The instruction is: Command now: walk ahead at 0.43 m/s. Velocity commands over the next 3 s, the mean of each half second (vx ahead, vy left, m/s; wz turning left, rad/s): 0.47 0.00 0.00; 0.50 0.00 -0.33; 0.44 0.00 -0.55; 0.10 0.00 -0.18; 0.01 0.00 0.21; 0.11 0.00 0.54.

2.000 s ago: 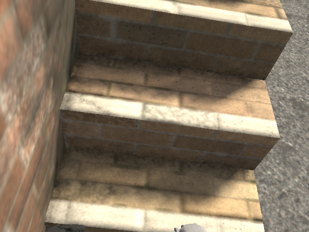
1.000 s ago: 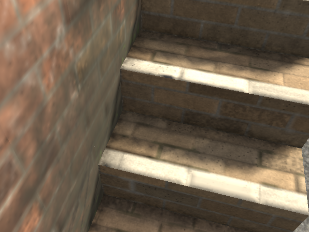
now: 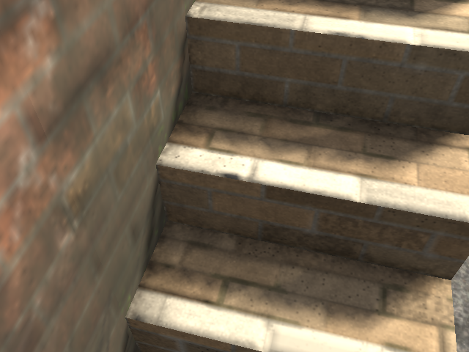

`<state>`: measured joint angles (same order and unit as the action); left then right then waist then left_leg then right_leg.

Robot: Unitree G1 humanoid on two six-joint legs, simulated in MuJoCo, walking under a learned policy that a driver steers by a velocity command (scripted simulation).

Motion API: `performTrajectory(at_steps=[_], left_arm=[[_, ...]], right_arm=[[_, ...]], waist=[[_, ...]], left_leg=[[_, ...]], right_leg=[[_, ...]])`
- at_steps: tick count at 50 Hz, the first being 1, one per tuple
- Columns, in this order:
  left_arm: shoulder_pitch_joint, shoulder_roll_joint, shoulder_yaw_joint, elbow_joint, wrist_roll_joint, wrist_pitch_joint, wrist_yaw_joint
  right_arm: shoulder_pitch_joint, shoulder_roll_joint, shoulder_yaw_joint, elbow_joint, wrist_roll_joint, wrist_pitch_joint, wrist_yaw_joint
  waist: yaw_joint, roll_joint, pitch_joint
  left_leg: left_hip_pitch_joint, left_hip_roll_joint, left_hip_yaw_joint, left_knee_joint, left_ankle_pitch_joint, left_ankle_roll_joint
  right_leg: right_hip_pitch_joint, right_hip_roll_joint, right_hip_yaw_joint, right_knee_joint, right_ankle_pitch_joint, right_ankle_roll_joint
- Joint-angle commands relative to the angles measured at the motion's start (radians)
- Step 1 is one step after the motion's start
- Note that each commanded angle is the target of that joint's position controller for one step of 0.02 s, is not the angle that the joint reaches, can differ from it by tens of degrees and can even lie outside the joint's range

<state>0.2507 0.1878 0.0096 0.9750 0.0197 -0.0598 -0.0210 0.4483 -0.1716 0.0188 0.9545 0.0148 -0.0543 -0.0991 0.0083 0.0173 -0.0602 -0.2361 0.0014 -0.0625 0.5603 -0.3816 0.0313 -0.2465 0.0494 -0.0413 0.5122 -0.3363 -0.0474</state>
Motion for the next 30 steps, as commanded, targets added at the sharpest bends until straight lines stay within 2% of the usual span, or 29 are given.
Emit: performTrajectory(at_steps=[1, 2, 4, 5, 6, 7, 8, 9, 10, 11, 12, 13, 14, 15, 16, 17, 18, 19, 20, 21, 22, 23, 24, 25, 26, 27, 28, 29, 30], left_arm=[[0.134, 0.113, 0.026, -0.038, -0.006, -0.015, 0.022], [0.166, 0.127, 0.031, -0.031, -0.006, -0.003, 0.036], [0.105, 0.100, 0.011, -0.037, 0.012, 0.003, 0.053], [0.039, 0.094, 0.002, -0.050, 0.018, 0.001, 0.054], [-0.037, 0.076, -0.009, -0.063, 0.018, -0.005, 0.050], [-0.094, 0.081, -0.007, -0.071, 0.006, -0.010, 0.044], [-0.112, 0.100, -0.002, -0.073, -0.008, -0.015, 0.038], [-0.127, 0.113, 0.003, -0.088, -0.011, -0.022, 0.023], [-0.128, 0.097, 0.004, -0.113, -0.005, -0.029, 0.007], [-0.096, 0.053, -0.003, -0.116, -0.005, -0.026, -0.006], [-0.102, 0.028, -0.007, -0.118, 0.002, -0.022, -0.016], [-0.101, 0.017, -0.011, -0.117, 0.012, -0.018, -0.023], [-0.097, 0.020, -0.012, -0.116, 0.021, -0.016, -0.024], [-0.083, 0.000, -0.018, -0.115, 0.027, -0.016, -0.014], [-0.057, 0.016, -0.014, -0.106, 0.021, -0.019, 0.003], [-0.046, 0.044, -0.004, -0.115, 0.018, -0.021, 0.018], [0.026, 0.090, 0.010, -0.105, 0.009, -0.016, 0.035], [0.111, 0.116, 0.021, -0.089, 0.009, -0.002, 0.052], [0.119, 0.123, 0.022, -0.084, 0.016, 0.011, 0.065], [0.103, 0.143, 0.025, -0.092, 0.029, 0.008, 0.062], [0.103, 0.182, 0.037, -0.094, 0.049, 0.005, 0.062], [0.066, 0.219, 0.052, -0.094, 0.054, -0.006, 0.060], [0.028, 0.247, 0.066, -0.086, 0.046, -0.016, 0.067], [0.057, 0.245, 0.070, -0.069, 0.040, -0.027, 0.064], [0.092, 0.233, 0.071, -0.053, 0.035, -0.033, 0.064], [0.094, 0.175, 0.054, -0.053, 0.019, -0.025, 0.073], [0.084, 0.167, 0.049, -0.050, 0.012, -0.015, 0.074], [0.082, 0.161, 0.050, -0.057, 0.020, -0.005, 0.074], [0.087, 0.170, 0.048, -0.066, 0.017, -0.005, 0.080]], right_arm=[[-0.089, -0.098, -0.011, -0.102, 0.017, -0.043, 0.015], [-0.090, -0.110, -0.013, -0.109, 0.030, -0.052, 0.022], [-0.128, -0.096, -0.009, -0.122, 0.026, -0.049, 0.028], [-0.125, -0.076, 0.001, -0.132, 0.022, -0.039, 0.028], [-0.101, -0.051, 0.014, -0.132, 0.018, -0.029, 0.023], [-0.044, -0.055, 0.013, -0.123, -0.008, -0.019, 0.013], [-0.002, -0.072, 0.007, -0.119, -0.022, -0.007, 0.000], [0.065, -0.115, -0.007, -0.113, -0.028, 0.004, -0.009], [0.104, -0.118, -0.005, -0.096, -0.035, 0.009, -0.015], [0.117, -0.121, -0.006, -0.072, -0.033, 0.013, -0.014], [0.072, -0.113, -0.003, -0.075, -0.035, 0.020, -0.018], [-0.029, -0.102, 0.002, -0.097, -0.032, 0.021, -0.018], [-0.120, -0.085, 0.010, -0.122, -0.031, 0.015, -0.016], [-0.188, -0.088, 0.012, -0.138, -0.025, 0.007, -0.014], [-0.237, -0.107, 0.000, -0.151, -0.011, 0.005, -0.013], [-0.243, -0.126, -0.008, -0.161, 0.000, -0.008, -0.008], [-0.198, -0.160, -0.025, -0.162, 0.018, -0.023, 0.007], [-0.160, -0.165, -0.034, -0.159, 0.044, -0.038, 0.027], [-0.182, -0.139, -0.036, -0.157, 0.053, -0.045, 0.041], [-0.284, -0.118, -0.036, -0.162, 0.047, -0.036, 0.043], [-0.311, -0.094, -0.040, -0.183, 0.039, -0.023, 0.034], [-0.333, -0.082, -0.043, -0.202, 0.032, -0.004, 0.023], [-0.410, -0.080, -0.053, -0.260, 0.006, 0.011, 0.013], [-0.495, -0.088, -0.060, -0.311, -0.015, 0.017, 0.001], [-0.535, -0.083, -0.061, -0.353, -0.012, 0.010, -0.009], [-0.506, -0.086, -0.057, -0.377, -0.009, 0.002, -0.011], [-0.510, -0.089, -0.052, -0.408, -0.015, -0.003, 0.000], [-0.571, -0.075, -0.043, -0.455, -0.027, -0.010, 0.010], [-0.624, -0.052, -0.027, -0.506, -0.030, -0.012, 0.018]], waist=[[0.112, -0.106, -0.052], [0.116, -0.109, -0.099], [0.081, -0.095, -0.065], [0.042, -0.082, -0.025], [0.003, -0.078, 0.022], [-0.051, -0.087, 0.054], [-0.085, -0.091, 0.041], [-0.115, -0.028, -0.001], [-0.111, 0.058, -0.014], [-0.093, 0.139, -0.043], [-0.074, 0.186, 0.005], [-0.039, 0.205, 0.062], [-0.006, 0.146, 0.092], [0.032, 0.088, 0.100], [0.061, 0.034, 0.090], [0.079, -0.033, 0.047], [0.082, -0.071, -0.059], [0.095, -0.104, -0.158], [0.099, -0.160, -0.155], [0.133, -0.121, -0.106], [0.130, -0.097, -0.081], [0.097, -0.121, -0.012], [0.060, -0.191, 0.114], [0.062, -0.179, 0.180], [0.063, -0.134, 0.183], [0.038, -0.079, 0.130], [0.016, -0.034, 0.115], [0.033, -0.027, 0.100], [0.044, -0.029, 0.101]], left_leg=[[-0.140, 0.072, -0.003, 0.141, 0.699, 0.080], [-0.227, 0.054, 0.014, 0.201, 0.546, 0.054], [-0.297, 0.023, 0.042, 0.271, 0.116, 0.034], [-0.238, 0.035, 0.046, 0.186, 0.046, 0.040], [-0.130, 0.036, 0.050, 0.045, 0.032, 0.051], [-0.022, 0.040, 0.038, -0.049, 0.166, 0.069], [0.061, 0.051, 0.016, -0.091, 0.297, 0.086], [0.144, 0.096, -0.051, -0.089, 0.458, 0.108], [0.242, 0.161, -0.137, -0.104, 0.563, 0.139], [0.292, 0.214, -0.216, -0.184, 0.507, 0.172], [0.290, 0.262, -0.280, -0.240, 0.464, 0.208], [0.212, 0.286, -0.314, -0.268, 0.419, 0.238], [0.155, 0.276, -0.273, -0.269, 0.468, 0.232], [0.123, 0.239, -0.189, -0.215, 0.592, 0.199], [0.107, 0.186, -0.092, -0.134, 0.783, 0.153], [0.114, 0.148, -0.027, -0.004, 0.984, 0.114], [0.027, 0.129, -0.014, 0.123, 0.934, 0.075], [-0.155, 0.102, -0.004, 0.221, 0.661, 0.046], [-0.354, 0.042, 0.025, 0.318, 0.187, 0.027], [-0.464, -0.011, 0.053, 0.559, -0.060, 0.019], [-0.515, -0.028, 0.046, 0.825, -0.154, 0.008], [-0.569, -0.019, -0.029, 1.059, -0.226, 0.012], [-0.738, -0.009, -0.053, 1.285, -0.289, 0.016], [-0.897, -0.023, -0.095, 1.509, -0.336, 0.037], [-1.000, -0.036, -0.133, 1.630, -0.358, 0.069], [-0.978, -0.035, -0.092, 1.631, -0.331, 0.066], [-0.966, -0.016, -0.033, 1.574, -0.312, 0.065], [-0.968, -0.002, 0.030, 1.545, -0.282, 0.057], [-0.953, 0.026, 0.063, 1.498, -0.299, 0.040]], right_leg=[[0.341, -0.147, 0.129, -0.122, 0.736, -0.121], [0.468, -0.173, 0.141, -0.116, 0.875, -0.143], [0.469, -0.251, 0.158, -0.150, 1.008, -0.195], [0.378, -0.246, 0.129, -0.161, 0.997, -0.191], [0.257, -0.222, 0.082, -0.156, 1.024, -0.164], [0.145, -0.182, 0.058, -0.095, 1.070, -0.146], [0.062, -0.169, 0.057, -0.026, 1.036, -0.131], [-0.018, -0.144, 0.053, 0.051, 0.883, -0.104], [-0.129, -0.129, 0.069, 0.108, 0.724, -0.075], [-0.170, -0.103, 0.074, 0.155, 0.468, -0.043], [-0.243, -0.075, 0.062, 0.180, 0.218, -0.033], [-0.266, -0.069, 0.055, 0.181, 0.096, -0.042], [-0.232, -0.083, 0.061, 0.137, 0.081, -0.052], [-0.154, -0.097, 0.072, 0.012, 0.139, -0.061], [-0.043, -0.095, 0.075, -0.126, 0.193, -0.079], [0.069, -0.110, 0.106, -0.212, 0.454, -0.085], [0.275, -0.140, 0.126, -0.166, 0.770, -0.097], [0.520, -0.185, 0.169, -0.129, 0.939, -0.131], [0.647, -0.250, 0.206, -0.122, 1.069, -0.191], [0.595, -0.336, 0.228, -0.137, 1.207, -0.259], [0.504, -0.390, 0.235, -0.157, 1.204, -0.335], [0.373, -0.417, 0.251, -0.215, 1.027, -0.368], [0.304, -0.419, 0.249, -0.271, 0.910, -0.358], [0.302, -0.418, 0.244, -0.291, 0.851, -0.330], [0.330, -0.426, 0.223, -0.292, 0.811, -0.289], [0.343, -0.377, 0.182, -0.281, 0.748, -0.248], [0.319, -0.346, 0.149, -0.308, 0.640, -0.216], [0.312, -0.315, 0.144, -0.323, 0.552, -0.213], [0.285, -0.309, 0.147, -0.353, 0.505, -0.219]])
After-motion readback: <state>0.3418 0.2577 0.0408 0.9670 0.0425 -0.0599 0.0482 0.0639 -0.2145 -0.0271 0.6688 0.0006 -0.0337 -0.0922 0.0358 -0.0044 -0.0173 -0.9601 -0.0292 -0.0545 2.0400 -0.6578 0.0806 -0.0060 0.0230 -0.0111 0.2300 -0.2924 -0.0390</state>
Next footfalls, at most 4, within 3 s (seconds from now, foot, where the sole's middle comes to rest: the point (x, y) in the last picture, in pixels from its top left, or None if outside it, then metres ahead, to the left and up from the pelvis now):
0.68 left None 0.20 0.15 -0.57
1.14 right None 0.23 -0.16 -0.57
1.58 left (249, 285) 0.52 0.01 -0.38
2.12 right None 0.21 -0.15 -0.57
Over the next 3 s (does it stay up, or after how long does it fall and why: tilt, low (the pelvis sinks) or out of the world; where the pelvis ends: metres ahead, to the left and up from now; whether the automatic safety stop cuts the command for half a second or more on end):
stays up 0.37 -0.12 0.21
